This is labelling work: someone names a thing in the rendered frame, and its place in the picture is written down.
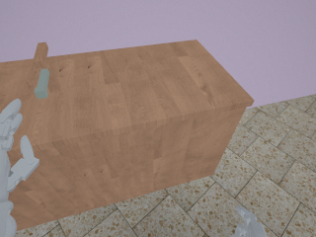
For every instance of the left robot hand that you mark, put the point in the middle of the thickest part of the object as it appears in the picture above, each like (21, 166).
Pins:
(10, 120)

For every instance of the right robot hand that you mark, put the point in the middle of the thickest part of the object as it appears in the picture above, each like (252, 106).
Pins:
(254, 229)

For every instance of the left robot forearm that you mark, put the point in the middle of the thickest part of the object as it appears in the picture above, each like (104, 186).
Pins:
(8, 225)

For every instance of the counter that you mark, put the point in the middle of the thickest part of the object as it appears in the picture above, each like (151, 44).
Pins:
(117, 124)

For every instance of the tap lever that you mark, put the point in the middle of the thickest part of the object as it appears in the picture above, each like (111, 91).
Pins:
(41, 89)

